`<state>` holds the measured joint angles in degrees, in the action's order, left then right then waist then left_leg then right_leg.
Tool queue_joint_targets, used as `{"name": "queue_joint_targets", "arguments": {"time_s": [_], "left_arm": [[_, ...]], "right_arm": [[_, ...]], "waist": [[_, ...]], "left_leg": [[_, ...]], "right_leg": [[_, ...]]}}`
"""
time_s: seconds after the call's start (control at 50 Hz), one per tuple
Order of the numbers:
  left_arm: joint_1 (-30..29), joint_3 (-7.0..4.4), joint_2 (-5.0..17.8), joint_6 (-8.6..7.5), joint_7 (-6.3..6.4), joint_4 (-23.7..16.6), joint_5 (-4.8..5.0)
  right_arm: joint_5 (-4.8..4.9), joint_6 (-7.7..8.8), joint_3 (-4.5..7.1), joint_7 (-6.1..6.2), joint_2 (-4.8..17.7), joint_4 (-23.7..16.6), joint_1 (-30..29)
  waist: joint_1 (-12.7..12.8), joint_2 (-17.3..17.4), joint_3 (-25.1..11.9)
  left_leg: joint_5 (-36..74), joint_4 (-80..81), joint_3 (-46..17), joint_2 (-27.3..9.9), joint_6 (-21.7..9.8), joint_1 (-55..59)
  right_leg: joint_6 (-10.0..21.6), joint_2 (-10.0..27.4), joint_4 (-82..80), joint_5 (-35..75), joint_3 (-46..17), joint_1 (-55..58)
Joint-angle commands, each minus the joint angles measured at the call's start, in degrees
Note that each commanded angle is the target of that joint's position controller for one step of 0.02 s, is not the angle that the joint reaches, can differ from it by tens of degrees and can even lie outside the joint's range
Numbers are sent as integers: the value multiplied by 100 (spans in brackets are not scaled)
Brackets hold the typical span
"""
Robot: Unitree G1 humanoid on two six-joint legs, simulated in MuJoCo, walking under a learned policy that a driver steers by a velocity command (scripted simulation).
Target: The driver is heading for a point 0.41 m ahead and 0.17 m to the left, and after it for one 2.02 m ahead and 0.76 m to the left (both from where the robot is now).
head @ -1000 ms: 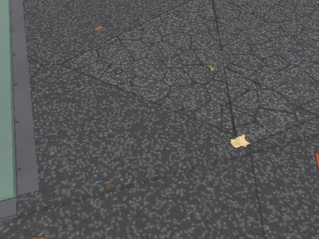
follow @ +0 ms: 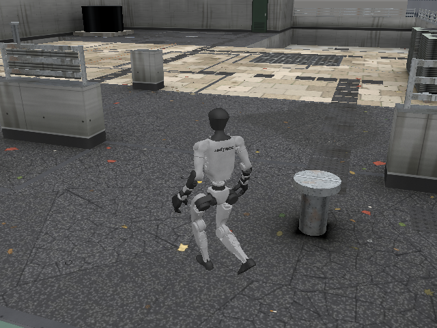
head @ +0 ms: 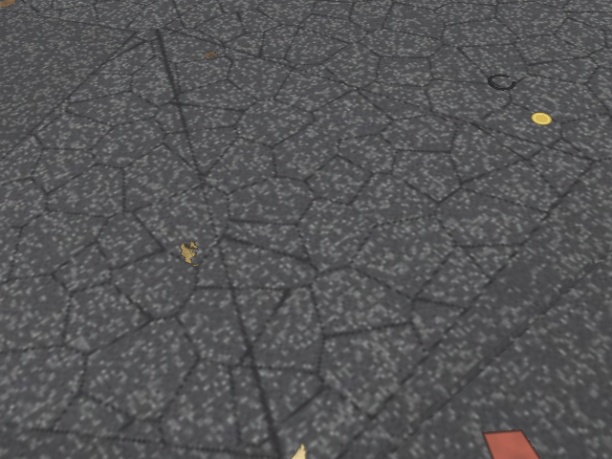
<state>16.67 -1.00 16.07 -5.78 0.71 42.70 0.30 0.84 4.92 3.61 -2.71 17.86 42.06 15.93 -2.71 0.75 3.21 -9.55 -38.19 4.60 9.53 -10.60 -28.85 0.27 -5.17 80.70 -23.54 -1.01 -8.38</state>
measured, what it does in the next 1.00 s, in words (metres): walks ahead, turning left: right foot, then left foot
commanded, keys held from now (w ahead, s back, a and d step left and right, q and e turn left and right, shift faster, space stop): w+q+shift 0.32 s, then q+shift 0.28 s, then shift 0.40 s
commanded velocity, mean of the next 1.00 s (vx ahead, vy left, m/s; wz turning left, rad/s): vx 0.54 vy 0.00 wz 0.73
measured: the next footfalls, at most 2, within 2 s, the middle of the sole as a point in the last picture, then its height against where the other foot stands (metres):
right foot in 0.34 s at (394, 418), level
left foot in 0.76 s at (238, 385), level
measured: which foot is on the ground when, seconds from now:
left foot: down 0.00-0.34, up 0.36-0.74, down 0.76-1.00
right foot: up 0.00-0.32, down 0.34-0.76, up 0.78-1.00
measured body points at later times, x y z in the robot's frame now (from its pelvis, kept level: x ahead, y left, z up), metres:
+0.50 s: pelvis +0.43 -0.05 +0.03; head +0.46 -0.04 +0.48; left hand +0.43 +0.26 -0.06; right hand +0.68 -0.26 -0.06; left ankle +0.33 +0.01 -0.59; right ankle +0.51 -0.17 -0.70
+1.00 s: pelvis +0.60 +0.03 +0.03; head +0.63 +0.07 +0.48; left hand +0.53 +0.33 -0.08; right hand +0.91 -0.04 -0.06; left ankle +0.62 +0.15 -0.70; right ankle +0.74 -0.07 -0.66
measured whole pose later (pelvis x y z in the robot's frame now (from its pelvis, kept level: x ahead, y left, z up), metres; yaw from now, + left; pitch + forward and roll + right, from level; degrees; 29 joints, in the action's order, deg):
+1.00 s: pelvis +0.60 +0.03 +0.03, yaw +44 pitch +1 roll +0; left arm 6.5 -1.4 17.6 0.2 1.4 42.5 -0.1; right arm -1.1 -0.7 1.9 -0.3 15.5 35.5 7.5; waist -1.0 -0.8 4.2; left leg -5.5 -28.1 -1.9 4.2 -3.9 -23.9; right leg -4.4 3.5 51.9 -23.3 -2.2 -28.7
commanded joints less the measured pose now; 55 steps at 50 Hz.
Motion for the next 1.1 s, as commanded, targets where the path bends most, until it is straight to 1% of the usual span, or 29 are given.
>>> {"name": "queue_joint_targets", "arguments": {"time_s": [0.02,0.04,0.08,0.14,0.18,0.26,0.3,0.32,0.34,0.36,0.38,0.4,0.42,0.44,0.48,0.52,0.62,0.68,0.74,0.76,0.78,0.8,0.82,0.84,0.88,0.96,1.04,1.08,1.1], "left_arm": [[-700,37,496,-509,-224,-1232,117],[-664,30,483,-457,-181,-1186,-54],[-494,-23,616,-311,-77,-1095,-121],[-1302,60,433,-249,27,-1447,-265],[-1891,126,135,-260,6,-1663,-210],[-2051,-120,500,-284,16,-1724,151],[-1691,-289,749,-348,14,-1639,227],[-853,-432,936,-375,15,-1496,248],[489,-514,1131,-339,54,-1316,166],[921,-594,1715,-268,-3,-1145,-140],[908,-585,1407,-193,-67,-1088,-101],[542,-477,856,-111,-17,-1231,-128],[130,-417,691,-26,5,-1191,-168],[-87,-391,621,20,8,-1116,-196],[-410,-339,412,7,17,-860,-129],[-678,-381,520,6,32,-663,-22],[-1100,-531,1081,79,94,-457,91],[-896,-580,1318,69,62,-278,245],[-736,-534,1226,96,36,-218,276],[-259,-346,682,125,-12,-301,-72],[353,-218,607,155,-70,-289,-206],[211,-336,1270,220,-115,-163,-42],[-193,-320,1250,291,-106,-288,116],[-440,-303,1114,391,-23,-268,79],[-401,-293,1024,583,65,-186,29],[-216,-139,526,586,102,-83,-66],[-470,-126,487,633,46,-122,-46],[-375,-116,371,624,-17,-74,-153],[-380,-110,452,609,-36,-129,-267]], "right_arm": [[-108,73,123,51,452,-226,953],[-94,119,137,67,538,-354,536],[-51,92,129,122,508,-470,166],[119,75,105,268,444,-384,285],[193,19,153,335,550,-271,438],[267,-77,191,378,505,-60,808],[211,-148,214,380,457,-47,778],[134,-171,209,337,473,-108,628],[-37,-203,104,291,181,-319,419],[131,-157,-107,260,-530,-551,1447],[265,-191,-128,307,5,-583,1415],[218,-260,-21,354,420,-644,655],[91,-309,52,370,618,-788,28],[-51,-330,116,361,659,-947,-368],[81,-443,122,281,431,-1042,-209],[113,-517,42,243,175,-1158,-379],[-10,-532,52,14,281,-1093,-566],[-64,-529,157,-93,527,-1194,-779],[-95,-462,415,-2,1004,-951,273],[-89,-462,442,143,1383,-1007,333],[-267,-430,319,205,1554,-1406,-110],[-215,-431,239,147,1176,-1478,-161],[-170,-427,214,122,1050,-1387,-392],[-60,-431,164,134,832,-1317,-631],[-116,-470,98,183,756,-1240,-951],[-211,-460,123,287,677,-1074,-1042],[-187,-544,56,290,509,-887,-1036],[-166,-551,-45,258,240,-758,-997],[-204,-532,-117,247,21,-602,-713]], "waist": [[152,-947,-577],[395,-1054,-289],[646,-726,117],[333,-343,441],[-23,24,321],[-252,444,-75],[28,570,-328],[560,570,-863],[1193,401,-1845],[578,-2282,-2848],[628,-2549,-2775],[863,-1545,-1843],[837,-618,-993],[712,-172,-503],[343,-674,-236],[246,-819,-76],[206,-499,-481],[180,-444,-508],[-443,-76,-976],[-157,1299,-1340],[272,1835,-2445],[-108,684,-3031],[-28,379,-2484],[70,-25,-1762],[360,179,-1113],[399,412,-1309],[310,572,-1175],[459,525,-938],[428,281,-744]], "left_leg": [[-2871,2726,-5137,-2086,-1051,3149],[-2418,2779,-4798,-1771,-1072,2266],[-1479,2913,-3949,-1298,-1048,1217],[-459,2913,-2940,-825,-849,104],[-443,2745,-2585,-537,-479,-352],[-984,2007,-3143,-700,-123,879],[-118,1187,-3285,-841,69,1592],[782,148,-3068,-742,276,1711],[750,-1639,-2662,-595,527,996],[-2579,-3782,-1863,158,913,-1006],[-2358,-4699,-1648,-595,980,-1933],[-1894,-4889,-1488,-869,1055,-2191],[-1512,-4681,-1216,-1052,1128,-2023],[-1427,-4437,-1086,-1198,1155,-1782],[-1451,-3761,-1007,-1517,1186,-1413],[-1215,-2862,-765,-1537,1274,-1300],[920,-589,-427,-1349,1062,27],[769,98,-239,-1004,769,606],[1432,1086,-159,-591,273,2358],[4311,854,-1642,-1833,-254,3671],[6152,808,-4049,-3367,-1556,4448],[5298,1039,-3833,-3352,-1677,4312],[3357,1330,-3471,-3028,-1318,3719],[2261,1489,-2974,-2616,-859,2950],[1910,1769,-2325,-2166,-513,1425],[2275,1768,-1717,-1901,-458,1005],[188,1839,-1882,-1903,-272,742],[-1103,1727,-1798,-1639,147,337],[-1653,1512,-1664,-1371,520,134]], "right_leg": [[394,414,367,416,-960,-3613],[325,555,-153,539,-1023,-3217],[82,799,-880,662,-917,-2812],[-286,823,-2817,1544,-461,-2221],[-430,547,-4152,2659,-230,-1282],[-591,357,-5281,2966,-625,-827],[-415,371,-5490,2421,-637,-520],[-224,506,-5368,2062,-604,313],[115,1246,-4844,1349,-1117,2009],[1271,2961,-5562,665,-4363,4035],[1378,3270,-5942,-362,-5561,3937],[1160,2900,-5960,273,-4398,3236],[967,2605,-5911,2029,-3072,2173],[872,2328,-5883,3509,-2165,1322],[798,1993,-6052,4216,-1216,519],[866,1942,-6390,4488,-630,125],[695,1802,-6437,4495,521,14],[596,1825,-5934,5223,719,262],[290,1476,-3811,5063,957,-115],[-33,896,-1845,535,1017,-1498],[-333,231,-66,-2127,208,-2463],[-394,490,331,-1672,-505,-2517],[-348,694,-34,-1131,-425,-2833],[-371,946,-638,-790,-354,-2861],[-430,960,-1408,-481,-197,-2025],[-499,837,-2834,67,-21,-1187],[-372,782,-3871,791,0,-651],[-173,666,-4884,1315,163,5],[-9,972,-5394,1520,-205,173]]}}
Velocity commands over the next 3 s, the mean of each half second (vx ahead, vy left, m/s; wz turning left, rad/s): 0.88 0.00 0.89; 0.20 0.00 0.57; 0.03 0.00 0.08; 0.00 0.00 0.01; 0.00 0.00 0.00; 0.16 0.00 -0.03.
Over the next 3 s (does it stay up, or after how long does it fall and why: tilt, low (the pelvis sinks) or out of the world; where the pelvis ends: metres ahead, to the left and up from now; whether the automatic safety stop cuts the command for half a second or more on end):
stays up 0.72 0.08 0.05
